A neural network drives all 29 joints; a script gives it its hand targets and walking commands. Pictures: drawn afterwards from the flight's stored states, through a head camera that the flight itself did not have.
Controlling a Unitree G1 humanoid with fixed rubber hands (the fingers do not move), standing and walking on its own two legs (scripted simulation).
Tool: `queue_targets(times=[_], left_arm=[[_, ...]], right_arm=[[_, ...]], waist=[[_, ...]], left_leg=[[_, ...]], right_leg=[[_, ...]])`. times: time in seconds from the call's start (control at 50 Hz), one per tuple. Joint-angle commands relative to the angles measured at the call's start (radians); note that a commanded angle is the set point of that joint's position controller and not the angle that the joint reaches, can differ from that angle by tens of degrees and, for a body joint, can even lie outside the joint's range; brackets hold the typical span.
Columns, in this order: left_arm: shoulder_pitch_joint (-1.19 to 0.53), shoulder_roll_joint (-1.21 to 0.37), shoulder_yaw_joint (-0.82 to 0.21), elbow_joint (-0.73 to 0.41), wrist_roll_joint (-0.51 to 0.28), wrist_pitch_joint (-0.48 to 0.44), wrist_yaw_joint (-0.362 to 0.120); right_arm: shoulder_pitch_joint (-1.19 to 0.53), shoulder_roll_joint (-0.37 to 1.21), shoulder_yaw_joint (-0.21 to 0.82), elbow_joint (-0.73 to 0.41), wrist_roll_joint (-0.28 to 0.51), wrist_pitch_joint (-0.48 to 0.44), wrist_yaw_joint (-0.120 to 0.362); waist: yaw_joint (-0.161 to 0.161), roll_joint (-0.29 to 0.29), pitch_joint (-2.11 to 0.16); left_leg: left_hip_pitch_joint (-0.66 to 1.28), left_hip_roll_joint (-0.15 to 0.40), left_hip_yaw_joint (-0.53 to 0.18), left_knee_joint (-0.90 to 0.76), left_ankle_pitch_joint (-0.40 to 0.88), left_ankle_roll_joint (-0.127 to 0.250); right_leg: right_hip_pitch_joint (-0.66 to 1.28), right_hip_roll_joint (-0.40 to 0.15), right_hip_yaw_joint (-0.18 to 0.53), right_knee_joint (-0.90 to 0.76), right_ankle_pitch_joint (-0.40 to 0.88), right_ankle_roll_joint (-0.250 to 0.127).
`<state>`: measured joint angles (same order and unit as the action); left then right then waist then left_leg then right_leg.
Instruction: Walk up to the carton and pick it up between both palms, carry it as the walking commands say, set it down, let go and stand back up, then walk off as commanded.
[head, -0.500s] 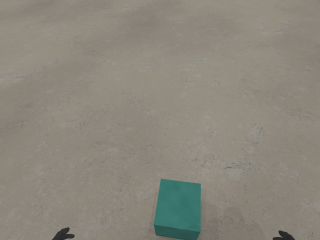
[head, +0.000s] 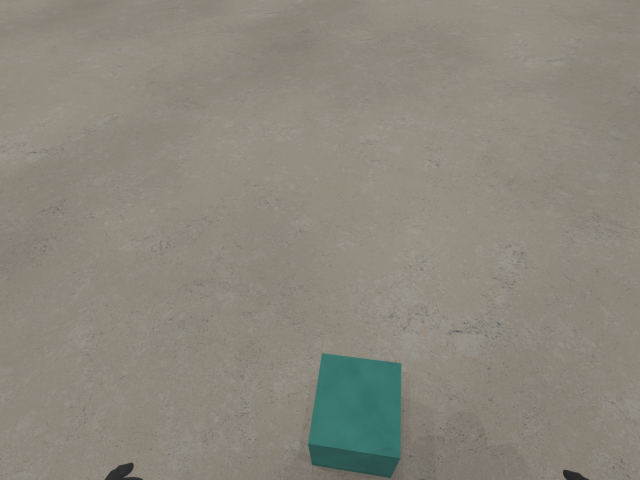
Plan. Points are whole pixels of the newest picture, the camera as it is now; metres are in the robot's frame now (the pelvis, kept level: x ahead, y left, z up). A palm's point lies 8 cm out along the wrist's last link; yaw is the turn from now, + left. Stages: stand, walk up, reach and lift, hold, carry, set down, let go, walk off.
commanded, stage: stand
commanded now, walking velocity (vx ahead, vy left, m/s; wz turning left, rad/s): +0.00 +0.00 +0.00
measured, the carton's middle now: (355, 414) +0.41 -0.05 -0.67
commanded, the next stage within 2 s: walk off in 0.24 s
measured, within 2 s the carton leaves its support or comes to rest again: neither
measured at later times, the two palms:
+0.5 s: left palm out of the picture +0.08 +0.30 -0.11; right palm out of the picture +0.09 -0.30 -0.11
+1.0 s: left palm out of the picture +0.06 +0.22 -0.13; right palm (527, 394) +0.27 -0.28 -0.13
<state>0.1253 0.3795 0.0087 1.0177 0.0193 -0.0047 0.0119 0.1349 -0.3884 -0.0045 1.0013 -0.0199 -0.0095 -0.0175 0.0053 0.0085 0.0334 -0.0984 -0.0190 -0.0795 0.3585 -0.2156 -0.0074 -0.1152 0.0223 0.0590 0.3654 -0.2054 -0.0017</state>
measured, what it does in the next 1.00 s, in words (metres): walks ahead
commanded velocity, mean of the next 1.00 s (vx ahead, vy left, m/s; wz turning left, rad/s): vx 0.30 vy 0.00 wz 0.00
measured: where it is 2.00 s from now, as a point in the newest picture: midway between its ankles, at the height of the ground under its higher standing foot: (355, 351)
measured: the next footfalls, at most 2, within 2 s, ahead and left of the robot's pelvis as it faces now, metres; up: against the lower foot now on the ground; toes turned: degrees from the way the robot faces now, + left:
left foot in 1.10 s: +0.36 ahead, +0.09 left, +0.00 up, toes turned +1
right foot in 1.38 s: +0.47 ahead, -0.18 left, +0.04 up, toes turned -16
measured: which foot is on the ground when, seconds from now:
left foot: down 0.00-0.74, up 0.76-1.00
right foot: down 0.00-1.00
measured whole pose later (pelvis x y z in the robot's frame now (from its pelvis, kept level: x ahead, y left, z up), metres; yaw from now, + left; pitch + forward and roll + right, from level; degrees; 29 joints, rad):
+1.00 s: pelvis +0.16 -0.02 -0.01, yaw -4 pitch +0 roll +1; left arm 0.50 0.21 -0.01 1.12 0.03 -0.07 0.01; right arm 0.09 -0.27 -0.01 0.94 -0.03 -0.02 0.04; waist 0.06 0.00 0.05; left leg -0.52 0.07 0.08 0.82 -0.28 -0.03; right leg 0.07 -0.01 0.01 0.29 -0.36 -0.02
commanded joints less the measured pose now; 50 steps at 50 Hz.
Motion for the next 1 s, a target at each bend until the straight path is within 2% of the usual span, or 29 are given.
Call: queue_targets(times=[0.0,0.4,0.42,0.44,0.46,0.5,0.54,0.58,0.62,0.64,0.66,0.68,0.7,0.72,0.74,0.76,0.78,0.8,0.82,0.86,0.92,0.96,0.98], left_arm=[[-0.035,0.171,0.03,-0.039,-0.001,-0.01,0.004],[-0.049,0.18,0.025,-0.015,-0.004,-0.013,0.003],[-0.026,0.102,0.005,0.002,-0.005,-0.003,0.0],[0.016,0.074,-0.009,0.017,-0.003,0.01,-0.001],[0.026,0.086,-0.006,0.021,0.0,0.019,0.0],[0.024,0.109,0.002,0.014,0.005,0.028,-0.001],[0.032,0.109,0.007,0.007,0.009,0.022,-0.006],[0.023,0.075,0.004,-0.01,0.012,0.006,-0.011],[0.001,0.042,0.0,-0.036,0.02,-0.016,-0.016],[-0.004,0.04,-0.001,-0.047,0.026,-0.027,-0.018],[0.011,0.028,-0.005,-0.051,0.027,-0.037,-0.022],[0.054,0.007,-0.009,-0.044,0.022,-0.046,-0.027],[0.132,-0.008,-0.008,-0.02,0.017,-0.053,-0.029],[0.243,0.012,0.002,0.018,0.015,-0.061,-0.025],[0.397,0.127,0.038,0.075,0.011,-0.064,-0.019],[0.544,0.142,0.046,0.12,0.001,-0.06,-0.019],[0.516,0.093,0.033,0.116,0.004,-0.064,-0.02],[0.452,0.062,0.028,0.089,0.011,-0.068,-0.018],[0.401,0.036,0.021,0.07,0.016,-0.07,-0.015],[0.36,-0.003,0.006,0.057,0.011,-0.074,-0.006],[0.363,-0.018,0.0,0.062,0.007,-0.077,0.004],[0.363,-0.003,0.003,0.064,0.009,-0.078,0.005],[0.372,0.005,0.005,0.07,0.009,-0.075,0.004]], right_arm=[[-0.032,-0.167,-0.031,-0.04,0.001,-0.01,-0.004],[-0.039,-0.174,-0.029,-0.018,0.004,-0.011,-0.001],[-0.013,-0.099,-0.009,0.0,0.008,-0.002,0.0],[0.007,-0.069,0.007,0.01,0.003,0.017,0.002],[0.014,-0.084,0.0,0.009,-0.003,0.03,0.0],[0.032,-0.1,-0.003,0.01,-0.007,0.04,0.001],[0.057,-0.108,-0.009,0.012,-0.01,0.035,0.0],[0.106,-0.12,-0.019,0.024,-0.012,0.025,-0.004],[0.172,-0.142,-0.035,0.041,-0.011,0.017,-0.006],[0.187,-0.137,-0.039,0.045,-0.008,0.012,-0.005],[0.184,-0.127,-0.04,0.043,-0.005,0.007,-0.001],[0.156,-0.117,-0.041,0.038,-0.003,0.003,0.003],[0.108,-0.099,-0.039,0.025,0.001,0.0,0.005],[0.043,-0.065,-0.033,-0.004,0.003,-0.008,0.008],[0.002,-0.006,-0.024,-0.047,-0.001,-0.022,0.014],[-0.025,-0.02,-0.028,-0.07,-0.014,-0.033,0.013],[-0.02,-0.019,-0.036,-0.064,-0.019,-0.038,0.016],[-0.006,0.002,-0.033,-0.055,-0.014,-0.044,0.025],[-0.011,0.01,-0.033,-0.056,-0.013,-0.046,0.035],[-0.027,0.037,-0.029,-0.071,-0.015,-0.036,0.052],[-0.088,0.085,-0.012,-0.107,-0.009,-0.023,0.067],[-0.151,0.102,0.0,-0.144,-0.004,-0.025,0.067],[-0.154,0.093,-0.003,-0.149,-0.004,-0.025,0.063]], waist=[[0.0,-0.007,-0.029],[-0.001,-0.007,-0.033],[-0.001,-0.003,-0.06],[0.006,-0.01,-0.039],[0.003,-0.028,-0.002],[-0.006,-0.03,0.036],[-0.014,0.001,0.09],[-0.029,0.076,0.106],[-0.048,0.16,0.084],[-0.049,0.155,0.093],[-0.037,0.145,0.1],[-0.008,0.142,0.107],[0.037,0.123,0.103],[0.092,0.031,0.102],[0.131,-0.278,0.089],[0.159,-0.324,0.075],[0.114,-0.177,0.087],[0.085,-0.105,0.069],[0.064,-0.078,0.056],[0.041,-0.108,0.063],[0.032,-0.124,0.106],[0.038,-0.135,0.125],[0.038,-0.143,0.116]], left_leg=[[-0.025,0.109,-0.076,-0.055,0.138,0.026],[-0.014,0.114,-0.074,-0.065,0.151,0.028],[-0.011,0.111,-0.067,-0.08,0.095,0.017],[-0.02,0.114,-0.06,-0.085,-0.026,0.006],[-0.034,0.096,-0.043,-0.059,-0.128,0.011],[-0.081,0.082,-0.04,-0.028,-0.326,0.03],[-0.096,0.102,-0.081,-0.027,-0.43,0.056],[-0.034,0.154,-0.167,-0.071,-0.476,0.092],[0.052,0.263,-0.311,-0.161,-0.529,0.144],[0.021,0.304,-0.338,-0.178,-0.511,0.166],[-0.032,0.313,-0.327,-0.172,-0.471,0.174],[-0.09,0.291,-0.273,-0.146,-0.41,0.162],[-0.174,0.237,-0.19,-0.085,-0.339,0.134],[-0.3,0.153,-0.079,0.052,-0.272,0.091],[-0.489,0.03,0.087,0.385,-0.213,0.045],[-0.644,0.007,0.119,0.607,-0.328,0.031],[-0.697,0.053,0.079,0.733,-0.344,0.037],[-0.699,0.091,0.069,0.771,-0.295,0.036],[-0.681,0.112,0.075,0.768,-0.243,0.03],[-0.617,0.123,0.096,0.706,-0.15,-0.002],[-0.525,0.096,0.16,0.536,-0.055,-0.029],[-0.424,0.066,0.201,0.36,-0.033,-0.029],[-0.383,0.035,0.232,0.322,-0.028,-0.025]], right_leg=[[0.006,-0.113,0.088,-0.054,0.131,-0.017],[0.013,-0.12,0.088,-0.063,0.149,-0.021],[0.026,-0.117,0.078,-0.074,0.092,-0.011],[-0.001,-0.125,0.085,-0.088,-0.007,0.007],[-0.042,-0.112,0.089,-0.081,-0.115,0.003],[-0.112,-0.094,0.093,-0.058,-0.334,-0.017],[-0.2,-0.086,0.103,-0.01,-0.412,-0.033],[-0.294,-0.062,0.069,0.082,-0.36,-0.03],[-0.364,-0.023,-0.035,0.222,-0.246,-0.013],[-0.351,-0.047,-0.056,0.263,-0.222,-0.011],[-0.311,-0.066,-0.066,0.263,-0.217,-0.015],[-0.234,-0.067,-0.083,0.204,-0.198,-0.022],[-0.097,-0.046,-0.092,0.116,-0.174,-0.028],[0.065,-0.093,0.003,0.016,-0.187,-0.046],[0.25,-0.258,0.298,-0.092,-0.19,-0.114],[0.339,-0.394,0.494,-0.131,0.004,-0.176],[0.348,-0.402,0.444,-0.097,0.172,-0.2],[0.338,-0.381,0.374,-0.075,0.239,-0.198],[0.314,-0.355,0.311,-0.085,0.257,-0.181],[0.237,-0.296,0.202,-0.135,0.296,-0.153],[0.105,-0.236,0.085,-0.166,0.348,-0.138],[0.025,-0.212,0.038,-0.17,0.368,-0.125],[0.03,-0.211,0.032,-0.166,0.417,-0.126]])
